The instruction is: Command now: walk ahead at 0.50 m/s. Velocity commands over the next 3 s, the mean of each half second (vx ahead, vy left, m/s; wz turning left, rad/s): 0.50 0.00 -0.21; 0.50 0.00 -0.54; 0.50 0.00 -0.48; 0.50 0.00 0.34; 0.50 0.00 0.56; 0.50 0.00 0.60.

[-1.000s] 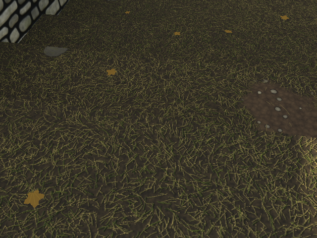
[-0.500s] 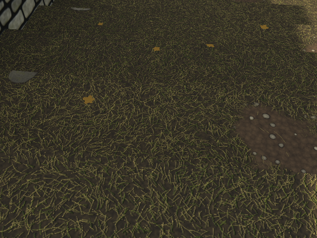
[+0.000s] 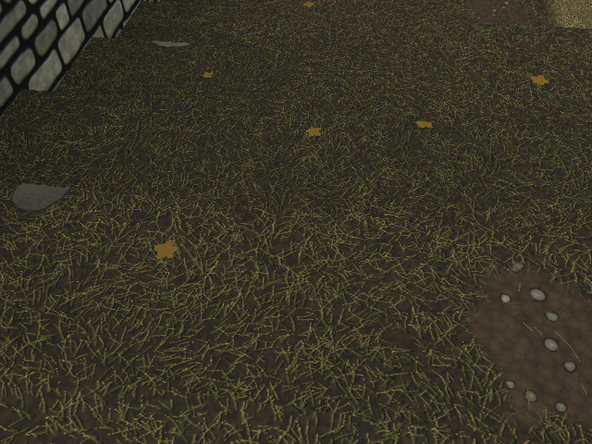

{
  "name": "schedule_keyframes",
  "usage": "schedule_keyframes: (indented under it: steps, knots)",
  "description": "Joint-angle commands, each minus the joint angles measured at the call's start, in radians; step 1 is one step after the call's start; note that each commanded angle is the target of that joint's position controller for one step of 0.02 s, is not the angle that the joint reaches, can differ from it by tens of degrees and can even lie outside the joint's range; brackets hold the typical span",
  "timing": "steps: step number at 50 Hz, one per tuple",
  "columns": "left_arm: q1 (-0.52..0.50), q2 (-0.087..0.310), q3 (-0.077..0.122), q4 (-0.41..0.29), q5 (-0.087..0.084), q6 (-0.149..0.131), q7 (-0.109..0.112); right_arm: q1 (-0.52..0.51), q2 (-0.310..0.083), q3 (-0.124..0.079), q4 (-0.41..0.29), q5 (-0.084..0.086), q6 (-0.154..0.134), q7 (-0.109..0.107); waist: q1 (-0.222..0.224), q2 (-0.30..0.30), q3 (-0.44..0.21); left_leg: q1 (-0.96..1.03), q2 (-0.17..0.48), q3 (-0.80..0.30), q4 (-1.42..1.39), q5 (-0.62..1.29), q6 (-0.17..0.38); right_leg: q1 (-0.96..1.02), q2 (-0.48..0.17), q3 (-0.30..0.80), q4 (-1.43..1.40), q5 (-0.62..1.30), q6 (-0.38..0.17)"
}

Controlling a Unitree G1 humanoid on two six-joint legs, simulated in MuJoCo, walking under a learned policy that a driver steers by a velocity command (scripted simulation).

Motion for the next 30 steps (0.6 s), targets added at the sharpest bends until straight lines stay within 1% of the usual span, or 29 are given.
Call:
schedule_keyframes:
  steps: [1,2,3,4,6,7,9,12,13,14,15,16,17,18,19,20,21,22,23,24,25,26,27,29,30]
  knots:
    - [0.019,0.038,0.001,-0.051,0.015,-0.031,-0.004,0.039,0.001,0.006,-0.033,0.002,0.009,0.006,-0.030,-0.078,0.035,-0.164,0.064,-0.011,-0.065,0.149,-0.009,0.014,-0.266,0.233,-0.252,0.084,-0.190]
    - [0.043,0.038,0.000,-0.047,0.027,-0.035,-0.011,0.001,-0.004,0.006,-0.045,0.001,0.014,0.010,-0.023,-0.074,0.036,-0.191,0.067,0.005,-0.128,0.230,-0.021,0.008,-0.262,0.204,-0.246,0.144,-0.197]
    - [0.069,0.039,-0.002,-0.044,0.032,-0.038,-0.022,-0.044,-0.004,0.007,-0.062,0.001,0.019,0.013,-0.014,-0.068,0.030,-0.198,0.067,0.023,-0.200,0.308,-0.035,0.002,-0.257,0.175,-0.231,0.222,-0.203]
    - [0.089,0.042,-0.004,-0.040,0.029,-0.038,-0.034,-0.088,0.007,0.012,-0.078,0.003,0.024,0.014,-0.008,-0.068,0.024,-0.175,0.058,0.045,-0.273,0.380,-0.046,-0.017,-0.245,0.144,-0.214,0.303,-0.204]
    - [0.124,0.065,-0.003,-0.029,0.018,-0.036,-0.057,-0.161,0.007,0.015,-0.105,0.007,0.038,0.014,0.001,-0.084,0.023,-0.101,0.023,0.083,-0.383,0.456,-0.059,-0.059,-0.226,0.106,-0.196,0.402,-0.197]
    - [0.148,0.077,-0.001,-0.020,0.014,-0.036,-0.067,-0.183,-0.004,0.013,-0.114,0.009,0.045,0.014,0.005,-0.093,0.027,-0.090,0.011,0.085,-0.414,0.468,-0.061,-0.045,-0.233,0.109,-0.188,0.419,-0.198]
    - [0.210,0.078,-0.001,0.009,0.011,-0.034,-0.083,-0.243,-0.030,0.006,-0.139,0.013,0.051,0.006,0.017,-0.092,0.043,-0.125,-0.001,0.068,-0.486,0.456,-0.063,0.046,-0.259,0.152,-0.164,0.424,-0.205]
    - [0.256,0.077,0.004,0.047,0.009,-0.022,-0.089,-0.339,-0.044,0.001,-0.167,0.019,0.057,-0.013,0.027,-0.079,0.056,-0.189,-0.008,0.045,-0.601,0.373,-0.048,0.233,-0.299,0.205,-0.135,0.409,-0.186]
    - [0.256,0.088,0.011,0.048,0.012,-0.014,-0.088,-0.371,-0.061,-0.004,-0.177,0.024,0.055,-0.014,0.030,-0.070,0.057,-0.180,-0.016,0.043,-0.650,0.347,-0.038,0.271,-0.297,0.216,-0.124,0.404,-0.170]
    - [0.259,0.093,0.014,0.054,0.014,-0.005,-0.088,-0.394,-0.063,-0.007,-0.182,0.025,0.051,-0.015,0.029,-0.084,0.048,-0.154,-0.022,0.052,-0.662,0.304,-0.027,0.297,-0.302,0.226,-0.108,0.423,-0.157]
    - [0.247,0.097,0.020,0.053,0.015,0.000,-0.084,-0.392,-0.073,-0.011,-0.182,0.029,0.045,-0.016,0.015,-0.093,0.035,-0.089,-0.034,0.070,-0.675,0.286,-0.011,0.300,-0.305,0.232,-0.082,0.478,-0.145]
    - [0.216,0.103,0.025,0.045,0.015,0.001,-0.080,-0.342,-0.092,-0.021,-0.167,0.042,0.035,-0.020,-0.027,-0.094,0.005,0.052,-0.048,0.089,-0.684,0.321,0.016,0.258,-0.279,0.218,-0.028,0.582,-0.115]
    - [0.203,0.090,0.024,0.030,0.017,-0.005,-0.074,-0.229,-0.138,-0.040,-0.135,0.062,0.019,-0.028,-0.068,-0.082,-0.099,0.305,-0.038,0.084,-0.610,0.392,0.071,0.170,-0.212,0.184,0.087,0.620,-0.053]
    - [0.285,-0.012,-0.003,0.006,0.023,-0.020,-0.062,-0.045,-0.197,-0.050,-0.093,0.063,0.005,-0.031,-0.084,0.067,-0.335,0.750,0.098,-0.054,-0.528,0.532,0.227,-0.060,-0.087,0.142,0.351,0.357,0.020]
    - [0.306,-0.068,-0.034,-0.032,0.026,-0.033,-0.072,0.201,-0.193,-0.048,-0.046,0.055,0.001,-0.042,-0.164,0.271,-0.499,1.104,0.352,-0.516,-0.741,0.302,0.391,-0.421,0.064,0.100,0.667,-0.375,0.075]
    - [0.125,0.045,0.005,-0.043,0.001,-0.023,-0.076,0.277,-0.147,-0.047,0.011,0.016,-0.006,-0.053,-0.220,0.117,-0.299,0.943,0.314,-0.543,-0.837,0.017,0.245,-0.576,-0.016,0.186,0.887,-0.425,0.031]
    - [0.083,0.053,0.016,-0.041,-0.010,-0.021,-0.058,0.146,-0.148,-0.052,-0.005,0.028,-0.013,-0.057,-0.160,0.068,-0.097,0.672,0.297,-0.412,-0.886,-0.109,0.173,-0.583,-0.084,0.189,0.925,-0.327,0.002]
    - [0.087,0.056,0.019,-0.030,-0.001,-0.018,-0.036,0.058,-0.100,-0.039,-0.018,0.041,-0.009,-0.066,-0.113,0.045,-0.042,0.511,0.277,-0.318,-0.927,-0.038,0.155,-0.518,-0.134,0.179,0.888,-0.258,-0.005]
    - [0.086,0.009,0.007,-0.030,0.019,-0.014,-0.027,0.044,-0.042,-0.020,-0.012,0.050,-0.007,-0.071,-0.080,0.029,-0.049,0.446,0.256,-0.240,-0.952,0.073,0.141,-0.460,-0.167,0.190,0.843,-0.195,-0.015]
    - [0.074,-0.031,-0.003,-0.033,0.030,-0.010,-0.028,0.022,-0.001,-0.011,-0.019,0.043,-0.008,-0.076,-0.060,0.016,-0.041,0.403,0.244,-0.174,-0.975,0.164,0.139,-0.426,-0.186,0.182,0.836,-0.167,-0.013]
    - [0.074,-0.058,-0.008,-0.037,0.028,-0.006,-0.033,0.019,0.009,-0.010,-0.021,0.039,-0.012,-0.081,-0.051,-0.002,-0.041,0.388,0.233,-0.119,-0.993,0.215,0.138,-0.409,-0.191,0.179,0.819,-0.155,-0.011]
    - [0.061,-0.056,-0.008,-0.043,0.015,-0.006,-0.039,-0.010,0.010,-0.013,-0.033,0.036,-0.023,-0.084,-0.035,-0.007,-0.027,0.352,0.219,-0.048,-1.008,0.268,0.128,-0.392,-0.198,0.172,0.771,-0.152,-0.003]
    - [0.039,-0.046,-0.006,-0.053,0.006,-0.005,-0.048,-0.010,0.001,-0.019,-0.032,0.031,-0.033,-0.084,-0.034,0.002,-0.016,0.332,0.206,0.013,-1.026,0.299,0.129,-0.392,-0.201,0.158,0.740,-0.129,0.004]
    - [-0.009,-0.030,-0.009,-0.080,0.008,0.001,-0.063,0.025,-0.008,-0.024,-0.016,0.010,-0.047,-0.075,-0.037,0.002,0.005,0.320,0.203,0.093,-1.043,0.373,0.137,-0.422,-0.213,0.144,0.672,-0.020,0.014]
    - [-0.035,-0.010,-0.007,-0.096,0.012,0.004,-0.071,0.062,-0.010,-0.023,-0.002,-0.002,-0.047,-0.066,-0.043,-0.020,0.013,0.322,0.209,0.126,-1.043,0.423,0.140,-0.433,-0.215,0.147,0.617,0.036,0.017]
Next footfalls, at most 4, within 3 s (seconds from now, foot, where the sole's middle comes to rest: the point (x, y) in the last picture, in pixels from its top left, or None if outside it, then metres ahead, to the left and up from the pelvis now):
0.34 left None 0.39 0.13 -0.78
0.88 right None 0.48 -0.17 -0.78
1.26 left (356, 351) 0.82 -0.10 -0.95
1.64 right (476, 339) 0.86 -0.44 -0.95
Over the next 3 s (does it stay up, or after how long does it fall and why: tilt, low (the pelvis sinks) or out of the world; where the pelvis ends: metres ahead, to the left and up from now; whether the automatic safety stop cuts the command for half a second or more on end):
stays up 1.48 -0.52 -0.34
